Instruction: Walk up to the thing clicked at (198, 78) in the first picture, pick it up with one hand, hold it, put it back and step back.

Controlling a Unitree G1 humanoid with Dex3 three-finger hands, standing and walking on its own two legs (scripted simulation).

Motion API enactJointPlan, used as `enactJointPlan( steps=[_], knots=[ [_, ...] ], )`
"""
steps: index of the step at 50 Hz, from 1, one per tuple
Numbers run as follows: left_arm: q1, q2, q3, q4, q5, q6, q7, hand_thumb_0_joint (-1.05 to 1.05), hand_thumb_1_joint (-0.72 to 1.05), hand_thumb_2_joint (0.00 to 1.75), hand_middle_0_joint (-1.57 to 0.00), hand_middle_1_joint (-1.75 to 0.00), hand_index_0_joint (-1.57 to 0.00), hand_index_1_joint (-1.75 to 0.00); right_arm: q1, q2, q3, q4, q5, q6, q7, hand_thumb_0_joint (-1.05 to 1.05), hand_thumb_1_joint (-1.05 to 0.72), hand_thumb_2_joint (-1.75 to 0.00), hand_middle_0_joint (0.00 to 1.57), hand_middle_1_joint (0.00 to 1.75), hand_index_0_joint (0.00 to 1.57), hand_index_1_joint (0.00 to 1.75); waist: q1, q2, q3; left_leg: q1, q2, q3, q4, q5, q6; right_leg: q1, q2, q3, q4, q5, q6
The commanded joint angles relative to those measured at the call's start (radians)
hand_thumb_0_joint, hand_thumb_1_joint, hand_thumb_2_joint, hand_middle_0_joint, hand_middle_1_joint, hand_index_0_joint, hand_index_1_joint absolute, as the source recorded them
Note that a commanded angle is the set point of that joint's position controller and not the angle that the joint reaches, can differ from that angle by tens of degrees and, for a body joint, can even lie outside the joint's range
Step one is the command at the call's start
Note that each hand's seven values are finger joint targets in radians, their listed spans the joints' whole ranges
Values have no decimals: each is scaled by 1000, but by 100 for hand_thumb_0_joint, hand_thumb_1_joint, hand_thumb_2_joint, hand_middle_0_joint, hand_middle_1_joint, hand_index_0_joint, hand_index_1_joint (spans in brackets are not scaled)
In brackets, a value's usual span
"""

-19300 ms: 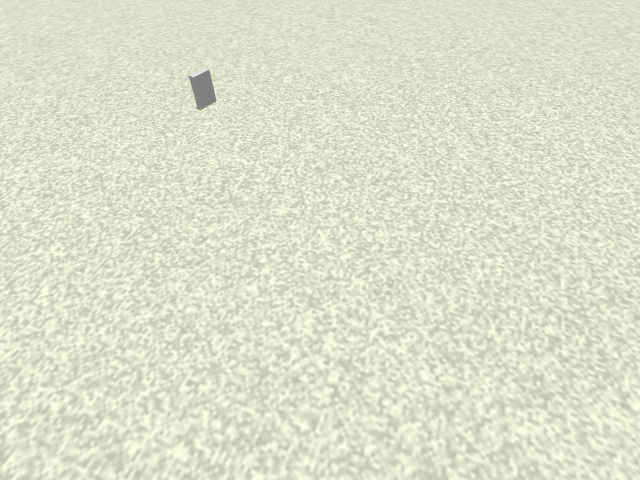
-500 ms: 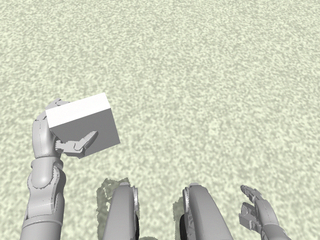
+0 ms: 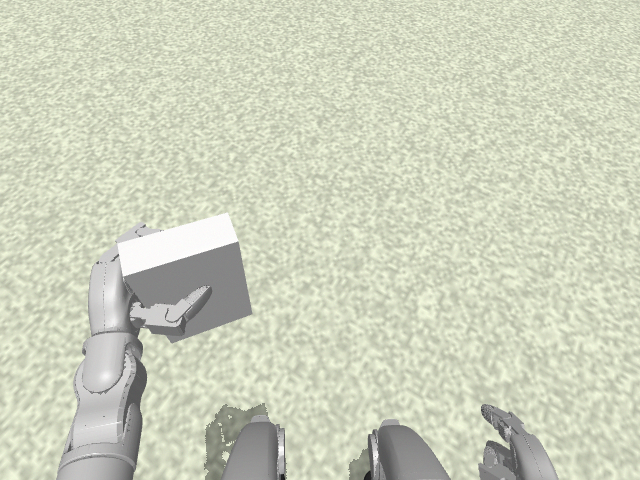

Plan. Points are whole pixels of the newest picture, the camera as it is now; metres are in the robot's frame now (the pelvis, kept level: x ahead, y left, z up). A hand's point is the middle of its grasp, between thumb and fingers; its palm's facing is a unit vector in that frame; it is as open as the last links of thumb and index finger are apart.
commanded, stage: lift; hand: left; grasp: from the side
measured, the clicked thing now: (196, 285) +0.35 +0.16 +0.01
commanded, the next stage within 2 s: hold in 0.68 s
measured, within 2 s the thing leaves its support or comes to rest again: neither
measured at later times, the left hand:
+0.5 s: hand (176, 260) +0.35 +0.17 +0.08, palm faces +0.11 -0.99 -0.04, open 8.7 cm
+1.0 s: hand (173, 243) +0.36 +0.17 +0.10, palm faces +0.12 -0.99 -0.02, open 8.7 cm
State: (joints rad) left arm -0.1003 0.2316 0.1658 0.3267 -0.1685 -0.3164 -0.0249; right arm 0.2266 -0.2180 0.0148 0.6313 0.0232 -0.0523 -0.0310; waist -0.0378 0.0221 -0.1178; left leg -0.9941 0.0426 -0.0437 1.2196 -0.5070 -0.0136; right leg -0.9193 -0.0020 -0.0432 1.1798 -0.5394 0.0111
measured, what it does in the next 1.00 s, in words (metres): rises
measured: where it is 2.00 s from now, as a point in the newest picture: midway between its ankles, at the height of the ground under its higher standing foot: outside the picture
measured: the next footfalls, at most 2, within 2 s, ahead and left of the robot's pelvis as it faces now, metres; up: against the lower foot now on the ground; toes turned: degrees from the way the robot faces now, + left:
none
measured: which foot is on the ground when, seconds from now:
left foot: down 0.00-1.00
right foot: down 0.00-1.00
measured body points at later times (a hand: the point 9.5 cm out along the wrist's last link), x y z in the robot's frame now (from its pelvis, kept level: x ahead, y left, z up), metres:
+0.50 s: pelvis +0.02 -0.01 +0.04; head +0.08 +0.00 +0.48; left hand +0.34 +0.22 +0.08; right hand +0.15 -0.25 -0.07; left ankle +0.04 +0.12 -0.64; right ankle +0.02 -0.13 -0.64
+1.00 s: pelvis +0.03 -0.01 +0.05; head +0.08 +0.00 +0.50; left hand +0.35 +0.22 +0.10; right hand +0.16 -0.25 -0.06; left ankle +0.04 +0.12 -0.64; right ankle +0.02 -0.13 -0.64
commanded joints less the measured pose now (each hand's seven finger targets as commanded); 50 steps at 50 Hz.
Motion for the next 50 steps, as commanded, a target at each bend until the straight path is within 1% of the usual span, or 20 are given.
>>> enactJointPlan(
  steps=[1, 3, 4, 5, 9, 11, 16, 22, 23, 24, 29, 31, 32, 37, 40, 41, 46, 47, 49, 50],
  knots=[
    [-283, 137, 41, -270, -18, -100, -5, 0, 22, 121, -130, -138, -132, -138, 10, -138, -58, -116, -6, -37, -15, 0, -91, -90, 20, 30, 20, 30, -6, 61, -327, 341, -22, -6, -236, 163, 17, 147, 21, -5, -216, 225, -28],
    [-240, 120, 44, -224, -21, -96, -9, 0, 24, 122, -130, -139, -132, -138, -1, -138, -56, -123, -6, -36, -11, 0, -91, -90, 20, 30, 20, 30, 1, 37, -306, 336, -23, -6, -261, 143, 18, 171, 23, -8, -235, 209, -27],
    [-318, 137, 44, -312, -24, -106, -4, 0, 25, 122, -130, -139, -132, -139, 6, -142, -61, -120, -6, -38, -11, 0, -91, -90, 20, 30, 20, 30, 1, 67, -335, 362, -24, -2, -264, 155, 15, 184, 21, -4, -240, 221, -29],
    [-252, 135, 63, -249, -26, -100, -3, 0, 26, 123, -130, -139, -132, -139, 11, -136, -57, -117, -6, -37, -13, 0, -91, -90, 20, 30, 20, 30, 8, 40, -331, 367, -25, 1, -265, 183, 16, 211, 21, -3, -250, 245, -26],
    [-254, 100, 39, -225, -37, -98, -11, 0, 27, 123, -129, -139, -131, -139, 13, -129, -49, -111, -7, -37, -14, 0, -91, -90, 20, 30, 20, 30, -10, 12, -305, 372, -27, 11, -277, 221, 23, 254, 24, 6, -274, 297, -21],
    [-284, 135, 62, -244, -24, -101, 0, 0, 27, 125, -129, -140, -131, -140, 17, -133, -55, -106, -7, -35, -18, 0, -91, -90, 20, 30, 20, 30, -2, 24, -312, 396, -27, 15, -287, 229, 22, 262, 18, 11, -288, 305, -20],
    [-271, 102, 33, -231, -26, -106, -3, 0, 25, 124, -128, -139, -130, -139, 10, -125, -51, -104, -11, -34, -18, 0, -91, -90, 20, 30, 20, 30, -3, 37, -274, 431, -26, 17, -327, 226, 18, 283, 21, 6, -315, 297, -22],
    [-306, 139, 49, -277, -18, -117, -5, 0, 25, 126, -130, -141, -131, -141, 13, -129, -55, -106, -14, -25, -17, 0, -92, -90, 20, 30, 20, 30, 7, 45, -302, 468, -29, 22, -351, 267, 18, 351, 17, 11, -341, 340, -19],
    [-255, 110, 40, -198, -22, -108, -10, 0, 25, 126, -130, -141, -132, -141, 7, -128, -52, -108, -14, -23, -17, 0, -92, -90, 20, 30, 20, 30, 2, 18, -274, 460, -29, 22, -351, 273, 20, 353, 21, 10, -347, 346, -18],
    [-303, 126, 46, -266, -31, -118, -11, 0, 25, 126, -130, -142, -132, -142, 11, -132, -54, -108, -11, -26, -16, 0, -91, -90, 20, 30, 20, 30, 3, 31, -285, 475, -29, 25, -353, 290, 20, 370, 19, 13, -349, 366, -17],
    [-307, 118, 34, -247, -29, -118, -15, 0, 22, 125, -129, -141, -130, -141, 13, -131, -55, -99, -12, -23, -17, 0, -92, -90, 20, 30, 20, 30, -5, 19, -275, 488, -31, 31, -357, 320, 24, 386, 17, 21, -368, 405, -12],
    [-267, 83, 18, -182, -29, -113, -19, 0, 21, 124, -129, -140, -130, -141, 2, -131, -54, -102, -13, -23, -14, 0, -92, -90, 20, 30, 20, 30, -10, 0, -232, 480, -31, 29, -372, 300, 23, 381, 20, 16, -376, 384, -14],
    [-304, 117, 44, -243, -30, -121, -15, 0, 23, 125, -128, -139, -129, -140, 11, -131, -59, -96, -14, -22, -13, 0, -91, -90, 20, 30, 20, 30, 4, 14, -280, 491, -31, 28, -371, 316, 22, 401, 18, 16, -373, 398, -15],
    [-247, 90, 29, -172, -28, -116, -22, 0, 27, 126, -129, -141, -130, -141, 8, -135, -57, -104, -15, -14, -9, 0, -92, -90, 20, 30, 20, 30, 0, 7, -272, 525, -31, 28, -381, 368, 23, 423, 22, 15, -381, 438, -15],
    [-318, 130, 53, -235, -26, -128, -20, 0, 24, 119, -129, -139, -131, -139, 10, -139, -62, -97, -15, -13, -5, 0, -93, -90, 20, 30, 20, 30, 11, 39, -284, 557, -27, 24, -390, 396, 19, 424, 23, 11, -380, 445, -19],
    [-302, 115, 37, -224, -26, -126, -21, 0, 23, 118, -129, -138, -130, -138, 6, -135, -59, -100, -16, -12, -6, 0, -93, -90, 20, 30, 20, 30, 7, 44, -281, 562, -31, 29, -386, 400, 21, 427, 21, 16, -387, 452, -16],
    [-313, 107, 38, -245, -30, -127, -12, 0, 21, 117, -128, -137, -129, -137, 7, -135, -61, -98, -14, -11, -5, 0, -93, -90, 20, 30, 20, 30, 8, 33, -252, 569, -29, 31, -407, 391, 20, 432, 22, 15, -402, 447, -16],
    [-271, 68, 13, -190, -32, -119, -15, 0, 20, 116, -128, -136, -129, -137, -2, -129, -56, -103, -15, -10, -3, 0, -93, -90, 20, 30, 20, 30, -1, 11, -226, 554, -29, 29, -408, 377, 21, 434, 23, 12, -407, 436, -14],
    [-323, 118, 43, -251, -23, -124, -6, 0, 20, 115, -126, -135, -127, -135, -2, -134, -62, -98, -15, -9, -5, 0, -92, -90, 20, 30, 20, 30, 7, 25, -234, 551, -34, 38, -416, 350, 20, 446, 19, 19, -418, 426, -13],
    [-261, 76, 17, -167, -18, -113, -9, 0, 20, 115, -127, -136, -128, -136, -4, -131, -60, -101, -14, -8, -3, 0, -93, -90, 20, 30, 20, 30, -3, -9, -217, 546, -32, 34, -419, 344, 22, 447, 19, 16, -423, 422, -10]
  ],
)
